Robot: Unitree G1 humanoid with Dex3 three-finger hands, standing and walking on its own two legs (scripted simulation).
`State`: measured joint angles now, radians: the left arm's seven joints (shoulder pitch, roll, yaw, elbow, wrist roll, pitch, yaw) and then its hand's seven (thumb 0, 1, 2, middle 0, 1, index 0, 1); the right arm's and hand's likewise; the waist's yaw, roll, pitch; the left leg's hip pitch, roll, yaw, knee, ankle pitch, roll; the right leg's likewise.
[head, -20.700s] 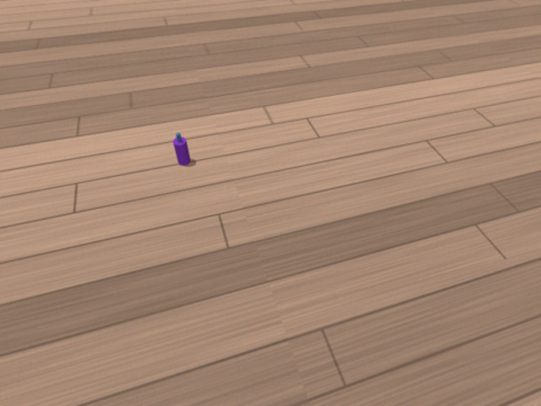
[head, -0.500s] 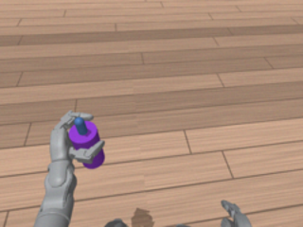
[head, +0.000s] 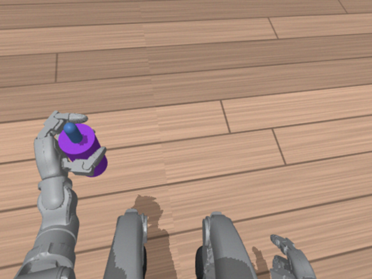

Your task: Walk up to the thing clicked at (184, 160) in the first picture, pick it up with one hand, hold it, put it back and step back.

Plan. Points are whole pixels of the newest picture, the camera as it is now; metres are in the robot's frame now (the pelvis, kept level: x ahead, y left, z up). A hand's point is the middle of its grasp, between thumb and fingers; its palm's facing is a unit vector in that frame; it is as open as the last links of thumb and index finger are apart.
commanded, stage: crouch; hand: left
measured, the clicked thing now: (83, 148) +0.38 +0.22 -0.03
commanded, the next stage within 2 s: lower in 1.18 s
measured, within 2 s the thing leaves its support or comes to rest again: neither
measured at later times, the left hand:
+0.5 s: hand (95, 169) +0.39 +0.24 -0.23, palm faces +0.30 -0.95 -0.03, open 9.6 cm
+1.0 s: hand (99, 173) +0.41 +0.25 -0.32, palm faces +0.29 -0.96 -0.02, open 9.6 cm
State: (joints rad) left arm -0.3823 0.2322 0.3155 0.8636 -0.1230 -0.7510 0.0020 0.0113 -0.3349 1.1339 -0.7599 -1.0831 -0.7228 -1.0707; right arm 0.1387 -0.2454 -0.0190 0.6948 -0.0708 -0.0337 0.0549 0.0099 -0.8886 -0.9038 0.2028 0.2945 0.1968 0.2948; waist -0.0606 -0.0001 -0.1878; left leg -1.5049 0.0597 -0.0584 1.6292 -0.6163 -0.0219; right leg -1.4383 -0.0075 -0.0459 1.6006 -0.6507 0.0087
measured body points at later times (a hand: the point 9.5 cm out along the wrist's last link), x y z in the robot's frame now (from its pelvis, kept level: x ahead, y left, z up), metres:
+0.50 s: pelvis -0.04 +0.00 -0.18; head +0.15 +0.05 +0.22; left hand +0.37 +0.29 -0.22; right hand +0.07 -0.27 -0.30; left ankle +0.06 +0.13 -0.54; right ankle +0.05 -0.13 -0.54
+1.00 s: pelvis -0.05 +0.00 -0.25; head +0.17 +0.06 +0.14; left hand +0.38 +0.30 -0.31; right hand +0.05 -0.28 -0.36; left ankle +0.06 +0.13 -0.54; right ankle +0.04 -0.13 -0.54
